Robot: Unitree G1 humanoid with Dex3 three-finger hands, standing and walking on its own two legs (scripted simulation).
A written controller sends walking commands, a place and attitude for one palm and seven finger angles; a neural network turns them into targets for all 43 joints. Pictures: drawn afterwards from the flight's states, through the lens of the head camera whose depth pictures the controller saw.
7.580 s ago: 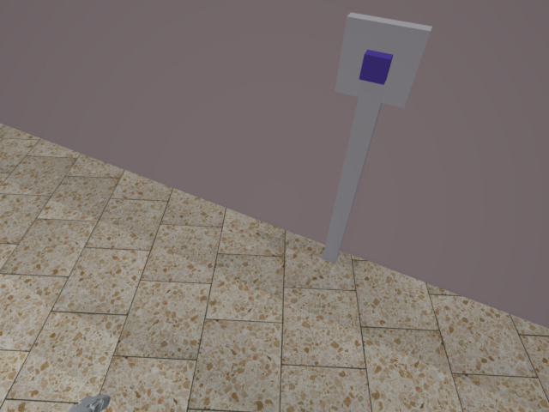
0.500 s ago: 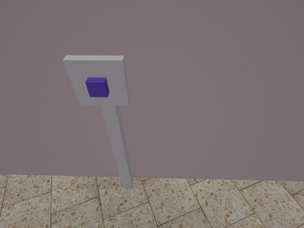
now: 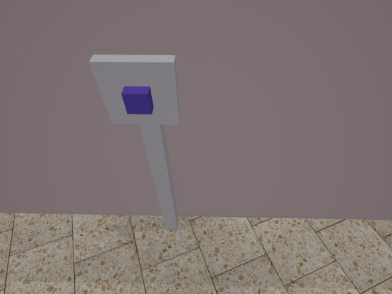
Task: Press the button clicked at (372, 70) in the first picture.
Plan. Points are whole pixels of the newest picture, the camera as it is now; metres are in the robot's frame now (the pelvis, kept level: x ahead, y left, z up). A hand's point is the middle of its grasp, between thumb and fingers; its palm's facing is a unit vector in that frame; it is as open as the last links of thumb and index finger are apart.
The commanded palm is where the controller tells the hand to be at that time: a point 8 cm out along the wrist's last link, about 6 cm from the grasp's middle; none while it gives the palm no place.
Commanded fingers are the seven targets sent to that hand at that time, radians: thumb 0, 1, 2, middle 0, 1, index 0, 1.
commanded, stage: come to a stop and stand still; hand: left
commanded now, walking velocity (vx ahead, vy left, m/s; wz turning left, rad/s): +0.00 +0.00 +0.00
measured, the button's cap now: (138, 99) +0.50 +0.17 +0.13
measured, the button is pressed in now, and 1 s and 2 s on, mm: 0 0 0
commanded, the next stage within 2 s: look again from close up in 1.26 s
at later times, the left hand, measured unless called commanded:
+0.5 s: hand out of the picture +0.02 +0.14 -0.17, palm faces -0.01 -0.98 -0.20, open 7.4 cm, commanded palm none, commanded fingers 0.00 0.90 0.90 -0.20 -0.30 -0.20 -0.30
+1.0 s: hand out of the picture +0.01 +0.10 -0.17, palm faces +0.03 -0.98 -0.18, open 7.4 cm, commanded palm none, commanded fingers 0.00 0.90 0.90 -0.20 -0.30 -0.20 -0.30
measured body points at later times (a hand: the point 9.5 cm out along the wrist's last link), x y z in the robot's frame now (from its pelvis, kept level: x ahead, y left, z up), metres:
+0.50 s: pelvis +0.02 -0.03 +0.01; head +0.04 -0.03 +0.45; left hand +0.02 +0.19 -0.15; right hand +0.02 -0.25 -0.16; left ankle +0.00 +0.08 -0.73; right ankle -0.03 -0.15 -0.73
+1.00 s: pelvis +0.02 -0.07 +0.01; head +0.04 -0.07 +0.46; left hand +0.01 +0.15 -0.15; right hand +0.02 -0.29 -0.16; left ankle +0.00 +0.08 -0.73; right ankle -0.03 -0.15 -0.73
